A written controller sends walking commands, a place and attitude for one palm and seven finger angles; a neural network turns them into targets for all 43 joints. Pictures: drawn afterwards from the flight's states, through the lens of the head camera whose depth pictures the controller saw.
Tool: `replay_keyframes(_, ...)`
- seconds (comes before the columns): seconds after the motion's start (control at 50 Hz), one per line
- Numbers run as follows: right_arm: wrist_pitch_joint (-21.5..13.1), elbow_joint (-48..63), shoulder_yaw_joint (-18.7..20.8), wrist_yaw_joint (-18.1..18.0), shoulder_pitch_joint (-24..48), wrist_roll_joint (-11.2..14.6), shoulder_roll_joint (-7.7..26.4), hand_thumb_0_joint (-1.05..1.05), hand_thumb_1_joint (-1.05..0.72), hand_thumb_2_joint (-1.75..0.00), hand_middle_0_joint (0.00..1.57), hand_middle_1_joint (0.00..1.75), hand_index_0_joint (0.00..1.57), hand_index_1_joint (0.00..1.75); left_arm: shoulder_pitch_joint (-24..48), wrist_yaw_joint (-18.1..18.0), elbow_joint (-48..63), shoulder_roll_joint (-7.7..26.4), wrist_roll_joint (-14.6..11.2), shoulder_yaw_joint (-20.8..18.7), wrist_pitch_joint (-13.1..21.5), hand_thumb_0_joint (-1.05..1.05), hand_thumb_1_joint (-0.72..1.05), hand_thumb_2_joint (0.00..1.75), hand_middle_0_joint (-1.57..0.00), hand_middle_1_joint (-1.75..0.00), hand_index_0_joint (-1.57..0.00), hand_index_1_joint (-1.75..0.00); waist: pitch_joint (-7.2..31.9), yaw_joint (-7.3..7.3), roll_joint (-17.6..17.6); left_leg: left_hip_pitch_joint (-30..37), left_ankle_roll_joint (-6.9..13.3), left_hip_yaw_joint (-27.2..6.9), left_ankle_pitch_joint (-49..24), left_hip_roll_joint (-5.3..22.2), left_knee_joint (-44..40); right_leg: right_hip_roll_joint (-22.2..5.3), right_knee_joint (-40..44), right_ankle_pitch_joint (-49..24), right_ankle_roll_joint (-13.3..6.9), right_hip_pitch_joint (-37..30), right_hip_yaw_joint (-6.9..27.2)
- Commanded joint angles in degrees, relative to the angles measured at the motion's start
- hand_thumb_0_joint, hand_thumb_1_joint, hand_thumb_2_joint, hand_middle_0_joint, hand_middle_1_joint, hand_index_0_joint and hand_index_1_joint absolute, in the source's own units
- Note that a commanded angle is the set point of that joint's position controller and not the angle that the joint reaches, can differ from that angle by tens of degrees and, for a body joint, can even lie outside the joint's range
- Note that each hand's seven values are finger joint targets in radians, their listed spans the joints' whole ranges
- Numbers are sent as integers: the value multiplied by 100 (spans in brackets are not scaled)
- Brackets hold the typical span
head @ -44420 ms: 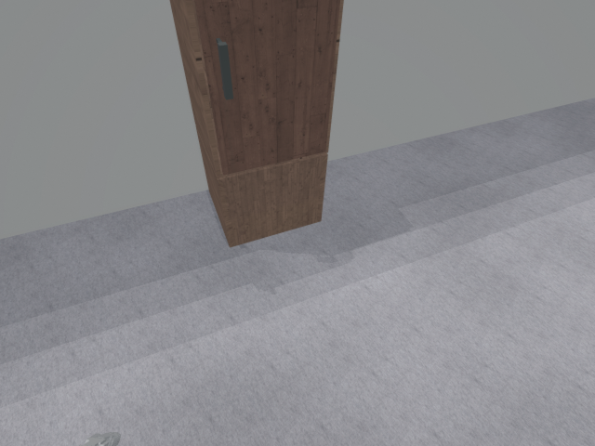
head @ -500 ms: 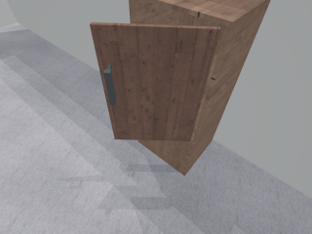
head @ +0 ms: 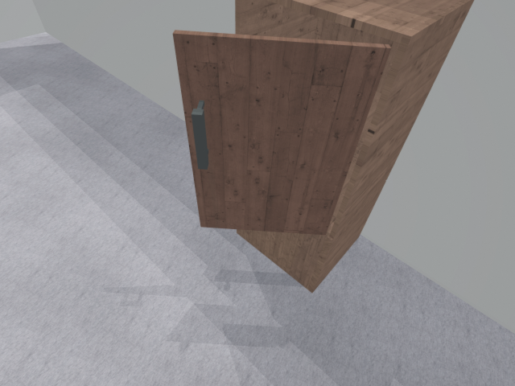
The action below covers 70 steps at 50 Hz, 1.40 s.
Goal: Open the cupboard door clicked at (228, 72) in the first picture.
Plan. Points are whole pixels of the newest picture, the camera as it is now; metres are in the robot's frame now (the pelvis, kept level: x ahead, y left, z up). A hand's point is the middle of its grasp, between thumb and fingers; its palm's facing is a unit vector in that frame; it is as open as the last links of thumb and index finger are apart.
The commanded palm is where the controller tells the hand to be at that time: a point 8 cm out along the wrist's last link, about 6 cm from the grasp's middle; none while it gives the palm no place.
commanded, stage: look again from close up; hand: left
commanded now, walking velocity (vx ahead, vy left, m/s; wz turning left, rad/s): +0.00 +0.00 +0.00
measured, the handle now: (202, 135) +0.62 +0.16 +0.05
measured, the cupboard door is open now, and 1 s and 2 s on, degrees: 39 39 39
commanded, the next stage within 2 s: shuffle to correct the standing spot in 0.22 s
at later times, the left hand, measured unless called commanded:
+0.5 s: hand out of the picture -0.01 +0.18 -0.18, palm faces +0.01 -0.99 -0.17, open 7.4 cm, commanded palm none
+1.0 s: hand out of the picture +0.05 +0.13 -0.18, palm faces -0.03 -0.99 -0.13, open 7.4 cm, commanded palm none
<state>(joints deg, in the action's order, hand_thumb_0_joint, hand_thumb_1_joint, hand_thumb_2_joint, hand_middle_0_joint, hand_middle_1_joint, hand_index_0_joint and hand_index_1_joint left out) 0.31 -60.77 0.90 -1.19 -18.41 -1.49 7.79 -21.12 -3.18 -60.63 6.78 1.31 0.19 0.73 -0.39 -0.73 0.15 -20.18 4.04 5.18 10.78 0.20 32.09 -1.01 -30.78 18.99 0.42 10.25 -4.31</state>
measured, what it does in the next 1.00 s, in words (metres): lifts its right foot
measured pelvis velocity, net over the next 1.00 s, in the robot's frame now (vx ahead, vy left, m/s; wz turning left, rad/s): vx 0.05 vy -0.03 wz -0.06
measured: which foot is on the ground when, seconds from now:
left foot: down 0.00-1.00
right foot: down 0.00-0.80, up 0.82-1.00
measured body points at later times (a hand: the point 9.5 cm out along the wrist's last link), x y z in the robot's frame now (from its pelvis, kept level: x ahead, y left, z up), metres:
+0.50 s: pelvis +0.01 +0.01 +0.01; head +0.00 +0.04 +0.45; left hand -0.01 +0.24 -0.16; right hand +0.05 -0.23 -0.13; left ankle +0.07 +0.07 -0.73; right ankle -0.03 -0.13 -0.73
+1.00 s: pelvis +0.05 -0.03 +0.00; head +0.06 -0.01 +0.45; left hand +0.05 +0.18 -0.16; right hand +0.02 -0.24 -0.15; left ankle +0.08 +0.07 -0.73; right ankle +0.05 -0.15 -0.72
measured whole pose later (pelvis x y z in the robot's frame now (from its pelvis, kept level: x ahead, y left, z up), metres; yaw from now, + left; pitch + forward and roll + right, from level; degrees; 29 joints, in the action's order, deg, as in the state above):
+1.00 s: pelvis +0.05 -0.03 +0.00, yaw -3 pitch +0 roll +0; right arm -2.0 -62.5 0.7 -2.3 -18.3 -1.2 6.4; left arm -19.5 -1.5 -59.2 7.6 1.6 -1.2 0.2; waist -1.7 -0.7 -2.2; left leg -15.6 2.0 7.7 14.1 2.4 30.2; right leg -2.7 -35.6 15.7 -0.2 17.6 -4.0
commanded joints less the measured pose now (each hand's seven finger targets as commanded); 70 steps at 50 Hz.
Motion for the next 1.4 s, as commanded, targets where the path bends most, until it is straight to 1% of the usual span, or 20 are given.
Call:
replay_keyframes(0.0, -131, 429, 99, 19, -30, 31, 579, 0, -90, -90, 20, 30, 20, 30, -548, 17, 233, 481, 25, -108, 53, 0, 90, 90, -20, -30, -20, -30, -557, 108, 64, -159, -80, -1193, 1310, 658, -1308, -305, 546, 135, -370, 625, 485)
replay_keyframes(0.3, -229, 465, 163, 41, 329, 76, 1035, 0, -90, -90, 20, 30, 20, 30, -319, 87, 415, 950, 24, -147, 76, 0, 90, 90, -20, -30, -20, -30, -101, 91, 164, 475, -61, -1127, 800, 717, -1452, -417, 795, -424, -304, 405, 510)
replay_keyframes(0.44, -87, 383, 225, 16, 347, 30, 1121, 0, -90, -90, 20, 30, 20, 30, -753, 197, 245, 662, 87, -122, -98, 0, 90, 90, -20, -30, -20, -30, -386, 161, 389, 4, 53, -1520, 2737, 1124, -2120, -65, 345, 391, -275, 483, 40)
replay_keyframes(0.52, -95, 385, 238, 3, 379, 17, 1038, 0, -90, -90, 20, 30, 20, 30, -987, 248, 196, 643, 73, -162, -87, 0, 90, 90, -20, -30, -20, -30, -447, 225, 201, -200, -8, -1201, 2496, 953, -1840, -117, 658, 427, -386, 311, 161)
replay_keyframes(0.62, -148, 367, 187, 11, 277, 31, 687, 0, -90, -90, 20, 30, 20, 30, -965, 233, 182, 750, 34, -203, -19, 0, 90, 90, -20, -30, -20, -30, -541, 112, -573, -105, -144, -486, 1540, 453, -611, -624, 1403, 1132, -648, 694, 1054)
replay_keyframes(0.7, -269, 283, 100, 16, 101, 48, 463, 0, -90, -90, 20, 30, 20, 30, -898, 201, 153, 751, 13, -221, 29, 0, 90, 90, -20, -30, -20, -30, -451, -5, -639, 35, -144, -97, 703, 299, -36, -766, 1224, 404, -726, 579, 1061)
replay_keyframes(0.74, -312, 162, 119, -10, -107, 44, 583, 0, -90, -90, 20, 30, 20, 30, -886, 223, 138, 634, 9, -194, 27, 0, 90, 90, -20, -30, -20, -30, -374, -58, -48, 564, -40, -490, 613, 628, -524, -440, 668, 133, -580, 880, 633)
replay_keyframes(0.78, -319, -2, 241, -67, -587, 34, 979, 0, -90, -90, 20, 30, 20, 30, -811, 252, 199, 453, 41, -166, 20, 0, 90, 90, -20, -30, -20, -30, -389, -195, 1083, 1226, 404, -1933, 1062, 1560, -1473, 39, -600, 271, -314, 1717, -47)
replay_keyframes(0.8, -320, -63, 300, -105, -867, 12, 1105, 0, -90, -90, 20, 30, 20, 30, -553, 263, 284, 434, 71, -159, 12, 0, 90, 90, -20, -30, -20, -30, -455, -319, 1352, 1542, 703, -2541, 978, 2040, -1905, 62, -1543, 923, -266, 2324, -54)
replay_keyframes(0.82, -328, -82, 283, -123, -957, 10, 1051, 0, -90, -90, 20, 30, 20, 30, -297, 268, 370, 470, 88, -177, 6, 0, 90, 90, -20, -30, -20, -30, -534, -329, 1160, 1400, 890, -2597, 533, 2220, -1988, -158, -2203, 1023, -277, 2485, 248)
replay_keyframes(0.86, -361, -42, 181, -151, -615, 33, 777, 0, -90, -90, 20, 30, 20, 30, -261, 273, 365, 321, 68, -189, 24, 0, 90, 90, -20, -30, -20, -30, -473, -92, 531, 980, 929, -1982, -1007, 2085, -1744, -372, -2008, 818, -232, 2048, 413)
replay_keyframes(0.92, -336, 49, 116, -151, -43, 35, 685, 0, -90, -90, 20, 30, 20, 30, -698, 206, 120, -2, -4, -141, -3, 0, 90, 90, -20, -30, -20, -30, 3, 249, 534, 424, 579, -824, -1824, 1487, -1225, -248, -567, -133, -60, 497, 96)
replay_keyframes(0.96, -307, 21, 102, -125, -36, 94, 572, 0, -90, -90, 20, 30, 20, 30, -889, 163, 32, 182, 5, -166, 33, 0, 90, 90, -20, -30, -20, -30, 164, 363, -49, 44, 143, -446, -930, 1029, -711, -219, 579, -1421, 24, -375, 37)
replay_keyframes(1.0, -225, 60, 30, -49, -93, 127, 221, 0, -90, -90, 20, 30, 20, 30, -571, 113, 122, 639, -12, -189, 113, 0, 90, 90, -20, -30, -20, -30, -94, 167, -889, -259, -338, -75, 838, 385, -390, -1110, 1084, -1572, -317, -100, 1122)
replay_keyframes(1.02, -174, 22, 35, -17, -251, 103, 158, 0, -90, -90, 20, 30, 20, 30, -284, 115, 214, 830, -32, -200, 99, 0, 90, 90, -20, -30, -20, -30, -176, 55, -769, 18, -384, -12, 972, 270, -324, -1394, 1240, -1188, -547, 355, 1222)
replay_keyframes(1.04, -154, -35, 36, 3, -268, 92, 69, 0, -90, -90, 20, 30, 20, 30, -93, 123, 271, 842, -26, -204, 70, 0, 90, 90, -20, -30, -20, -30, -318, 0, -411, 308, -370, -43, 610, 249, -383, -1294, 1176, -1155, -540, 678, 1083)
replay_keyframes(1.08, -105, -128, 37, -11, -277, 81, 103, 0, -90, -90, 20, 30, 20, 30, 29, 93, 292, 775, -41, -208, 84, 0, 90, 90, -20, -30, -20, -30, -403, 26, -638, 309, -412, -47, 191, 294, -316, -1068, 1019, -1726, -480, 575, 941)
replay_keyframes(1.26, 43, 97, 173, 3, -157, 85, 285, 0, -90, -90, 20, 30, 20, 30, 251, 30, 549, 1076, -3, -400, -63, 0, 90, 90, -20, -30, -20, -30, -192, 113, -775, 396, -454, -42, 108, 257, -141, -1377, 828, -2218, -660, 318, 977)
replay_keyframes(1.34, 6, 192, 202, 23, -115, 61, 472, 0, -90, -90, 20, 30, 20, 30, 426, 63, 688, 863, -1, -376, -135, 0, 90, 90, -20, -30, -20, -30, -278, 91, 28, 645, -240, -524, -437, 666, -776, -735, 444, -804, -310, 831, 451)
replay_keyframes(1.38, -29, 288, 209, 23, 107, 58, 655, 0, -90, -90, 20, 30, 20, 30, 320, 76, 684, 638, 17, -314, -156, 0, 90, 90, -20, -30, -20, -30, -342, 188, 597, 127, 7, -966, 168, 1020, -1438, -383, 214, -259, -96, 449, 109)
